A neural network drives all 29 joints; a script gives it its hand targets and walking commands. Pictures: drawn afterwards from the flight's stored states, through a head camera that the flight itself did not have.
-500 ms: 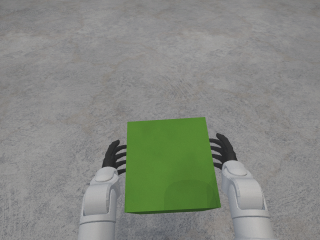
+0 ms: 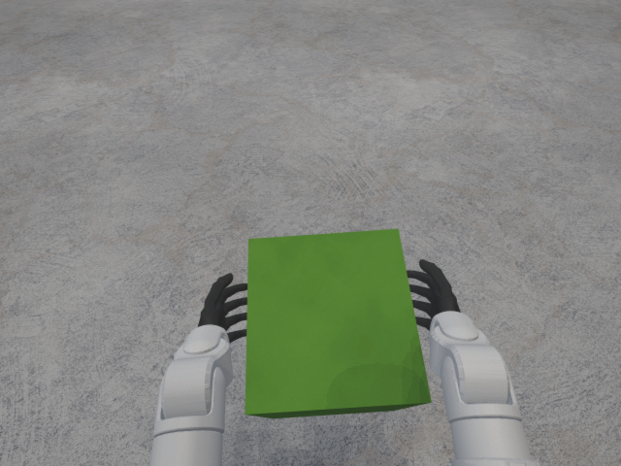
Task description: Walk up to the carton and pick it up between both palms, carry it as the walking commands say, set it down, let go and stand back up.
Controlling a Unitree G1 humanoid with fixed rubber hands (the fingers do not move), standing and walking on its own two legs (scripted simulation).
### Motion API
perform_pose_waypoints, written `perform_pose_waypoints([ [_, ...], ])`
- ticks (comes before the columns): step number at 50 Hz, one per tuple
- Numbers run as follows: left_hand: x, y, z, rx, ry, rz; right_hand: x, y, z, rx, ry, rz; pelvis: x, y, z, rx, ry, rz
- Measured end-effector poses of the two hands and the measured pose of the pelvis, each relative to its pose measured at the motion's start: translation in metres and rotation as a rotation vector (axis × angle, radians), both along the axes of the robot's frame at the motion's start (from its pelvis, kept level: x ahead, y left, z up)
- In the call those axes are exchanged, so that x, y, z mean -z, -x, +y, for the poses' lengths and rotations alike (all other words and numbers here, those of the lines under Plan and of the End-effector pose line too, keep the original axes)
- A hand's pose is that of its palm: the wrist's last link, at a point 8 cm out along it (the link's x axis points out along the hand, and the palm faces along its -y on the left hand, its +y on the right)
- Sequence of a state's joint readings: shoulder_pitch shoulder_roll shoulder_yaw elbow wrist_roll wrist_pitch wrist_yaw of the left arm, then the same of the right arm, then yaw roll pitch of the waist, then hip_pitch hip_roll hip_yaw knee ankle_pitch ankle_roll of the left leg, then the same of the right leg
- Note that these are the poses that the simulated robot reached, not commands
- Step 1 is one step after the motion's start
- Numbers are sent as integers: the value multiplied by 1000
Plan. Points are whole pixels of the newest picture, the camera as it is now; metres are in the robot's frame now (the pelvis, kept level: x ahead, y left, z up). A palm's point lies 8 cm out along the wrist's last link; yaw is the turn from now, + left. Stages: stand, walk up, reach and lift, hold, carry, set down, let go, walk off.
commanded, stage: carry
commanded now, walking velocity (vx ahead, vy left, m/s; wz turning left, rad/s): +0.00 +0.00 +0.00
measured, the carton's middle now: (328, 334) +0.31 +0.01 -0.05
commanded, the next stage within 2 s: hold in 1.04 s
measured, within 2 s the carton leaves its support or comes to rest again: neither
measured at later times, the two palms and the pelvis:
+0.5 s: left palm (210, 381) +0.21 +0.15 +0.03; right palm (459, 364) +0.23 -0.14 +0.04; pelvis -0.06 -0.01 +0.00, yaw +0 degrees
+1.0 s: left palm (210, 378) +0.21 +0.15 +0.04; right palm (459, 363) +0.23 -0.14 +0.04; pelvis -0.06 -0.01 +0.00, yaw +0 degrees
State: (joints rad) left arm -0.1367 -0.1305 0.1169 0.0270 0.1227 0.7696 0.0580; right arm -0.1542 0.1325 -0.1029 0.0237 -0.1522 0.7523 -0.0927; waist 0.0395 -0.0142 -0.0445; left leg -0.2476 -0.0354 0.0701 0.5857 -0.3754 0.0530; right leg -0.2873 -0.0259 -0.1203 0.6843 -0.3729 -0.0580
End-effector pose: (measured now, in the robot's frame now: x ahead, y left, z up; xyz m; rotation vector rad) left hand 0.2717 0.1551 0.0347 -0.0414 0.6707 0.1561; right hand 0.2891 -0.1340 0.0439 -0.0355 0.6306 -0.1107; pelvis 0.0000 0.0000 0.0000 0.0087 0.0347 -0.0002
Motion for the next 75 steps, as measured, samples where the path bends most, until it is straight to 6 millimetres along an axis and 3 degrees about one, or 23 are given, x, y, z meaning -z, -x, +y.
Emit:
perform_pose_waypoints([
  [14,3,43,-7,5,15,15,1,42,-7,7,4,22,0,38,-5,1,-9,-48],
  [25,1,60,-6,3,11,12,0,59,-6,8,2,22,0,57,-5,0,-8,-75],
  [53,-3,59,-7,6,-12,14,-1,58,-6,8,-3,16,-1,61,-6,-1,-8,-77],
  [63,-18,52,-19,62,-2,-5,-16,67,-19,74,0,9,-7,66,-4,4,-5,-91],
  [75,-26,54,-18,54,-1,-16,-21,69,-18,77,-13,11,-8,72,-5,13,-9,-113],
])
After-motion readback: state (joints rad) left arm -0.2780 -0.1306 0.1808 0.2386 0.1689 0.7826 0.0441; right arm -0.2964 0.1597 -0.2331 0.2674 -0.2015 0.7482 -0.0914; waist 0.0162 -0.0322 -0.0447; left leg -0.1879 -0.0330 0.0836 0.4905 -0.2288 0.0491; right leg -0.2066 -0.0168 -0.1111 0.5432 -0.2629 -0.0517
